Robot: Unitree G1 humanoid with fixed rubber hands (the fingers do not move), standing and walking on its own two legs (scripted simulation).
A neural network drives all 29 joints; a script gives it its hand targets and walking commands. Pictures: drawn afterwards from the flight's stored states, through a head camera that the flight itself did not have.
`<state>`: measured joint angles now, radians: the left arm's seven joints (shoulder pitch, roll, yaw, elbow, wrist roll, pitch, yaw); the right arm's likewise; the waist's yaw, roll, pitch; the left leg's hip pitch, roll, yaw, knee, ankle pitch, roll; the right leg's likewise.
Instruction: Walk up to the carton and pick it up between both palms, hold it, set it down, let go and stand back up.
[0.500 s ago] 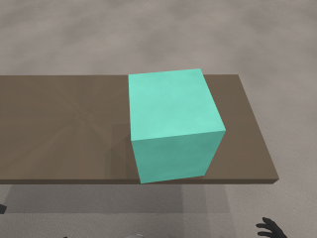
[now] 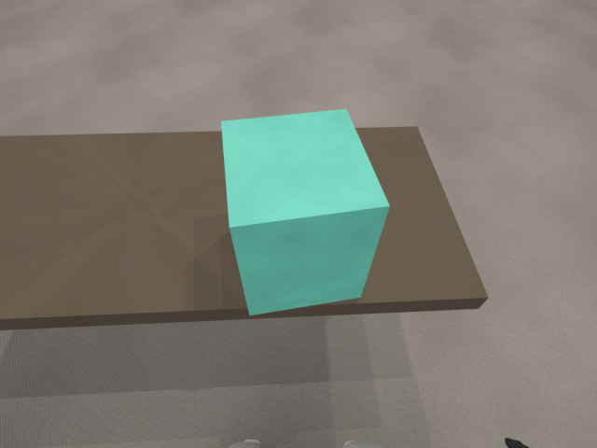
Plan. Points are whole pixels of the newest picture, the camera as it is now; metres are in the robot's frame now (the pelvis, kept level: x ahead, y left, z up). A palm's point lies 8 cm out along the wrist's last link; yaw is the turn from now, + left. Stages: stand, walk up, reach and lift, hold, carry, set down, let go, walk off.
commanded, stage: walk up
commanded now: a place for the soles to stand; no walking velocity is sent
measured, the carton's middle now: (296, 216) +0.47 +0.02 +0.00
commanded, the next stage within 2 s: none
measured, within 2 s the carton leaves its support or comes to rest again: neither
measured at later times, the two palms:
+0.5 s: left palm out of the picture +0.06 +0.25 -0.11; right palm out of the picture +0.08 -0.31 -0.10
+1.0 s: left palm out of the picture +0.04 +0.34 -0.10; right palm out of the picture +0.12 -0.29 -0.10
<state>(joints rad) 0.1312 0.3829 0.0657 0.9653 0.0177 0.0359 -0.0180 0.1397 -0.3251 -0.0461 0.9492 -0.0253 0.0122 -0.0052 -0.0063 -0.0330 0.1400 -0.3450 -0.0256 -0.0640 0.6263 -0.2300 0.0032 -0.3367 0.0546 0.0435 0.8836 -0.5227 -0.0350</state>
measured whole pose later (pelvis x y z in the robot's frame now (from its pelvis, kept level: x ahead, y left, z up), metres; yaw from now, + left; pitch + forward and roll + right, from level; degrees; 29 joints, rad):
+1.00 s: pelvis +0.04 +0.02 +0.01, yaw +1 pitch -5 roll -3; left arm 0.31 0.36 0.06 1.02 0.02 -0.08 0.02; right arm 0.19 -0.41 -0.07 0.96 -0.05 0.01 0.06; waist 0.03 0.07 0.07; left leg -0.41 0.03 -0.05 0.84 -0.45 0.03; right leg -0.01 0.03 -0.01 0.46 -0.37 0.01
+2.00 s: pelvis +0.05 +0.03 +0.00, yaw -3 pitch -3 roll +0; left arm 0.21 0.36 0.06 0.89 0.02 0.02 -0.01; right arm 0.29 -0.31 -0.03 0.93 -0.01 -0.06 -0.02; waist -0.03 -0.07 0.10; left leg -0.26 -0.01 0.00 0.69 -0.37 0.02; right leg -0.35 0.03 0.01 0.97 -0.60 -0.03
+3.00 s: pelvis +0.05 +0.03 +0.00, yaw +1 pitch -2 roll +0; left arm 0.11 0.36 0.01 1.04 0.00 -0.05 0.01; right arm 0.09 -0.31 -0.01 1.00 0.00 -0.01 0.01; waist 0.01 -0.01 0.09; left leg -0.25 -0.02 -0.01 0.69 -0.39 0.02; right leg -0.33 -0.03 0.00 0.68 -0.30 0.02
